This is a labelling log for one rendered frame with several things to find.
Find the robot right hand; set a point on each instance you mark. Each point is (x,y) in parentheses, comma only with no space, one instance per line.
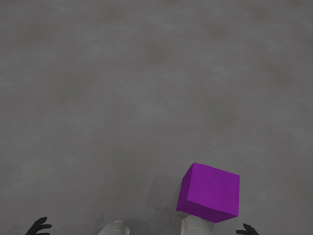
(250,230)

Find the right robot thigh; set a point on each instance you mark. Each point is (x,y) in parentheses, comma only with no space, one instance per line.
(194,225)

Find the carton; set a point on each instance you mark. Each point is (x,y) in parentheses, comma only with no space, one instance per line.
(209,193)

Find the robot left hand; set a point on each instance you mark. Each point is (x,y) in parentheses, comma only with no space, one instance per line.
(37,226)

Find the robot thigh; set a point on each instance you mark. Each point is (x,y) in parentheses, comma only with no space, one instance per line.
(115,228)
(194,225)

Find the left robot thigh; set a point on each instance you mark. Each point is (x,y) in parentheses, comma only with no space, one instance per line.
(115,228)

